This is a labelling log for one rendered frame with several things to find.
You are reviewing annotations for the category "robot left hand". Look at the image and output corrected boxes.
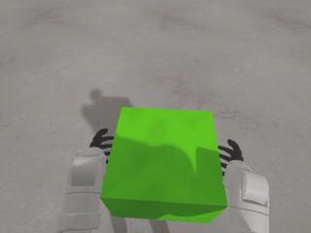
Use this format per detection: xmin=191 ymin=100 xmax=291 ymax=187
xmin=89 ymin=128 xmax=115 ymax=164

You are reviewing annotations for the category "carton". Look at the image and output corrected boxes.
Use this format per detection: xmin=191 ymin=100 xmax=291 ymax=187
xmin=100 ymin=107 xmax=227 ymax=223

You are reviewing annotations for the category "robot left forearm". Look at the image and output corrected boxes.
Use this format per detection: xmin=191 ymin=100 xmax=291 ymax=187
xmin=54 ymin=147 xmax=106 ymax=233

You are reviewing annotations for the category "robot right forearm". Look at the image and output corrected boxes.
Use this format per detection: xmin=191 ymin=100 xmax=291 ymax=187
xmin=223 ymin=160 xmax=269 ymax=233

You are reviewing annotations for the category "robot right hand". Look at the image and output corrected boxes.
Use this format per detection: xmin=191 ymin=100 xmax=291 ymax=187
xmin=218 ymin=139 xmax=244 ymax=177

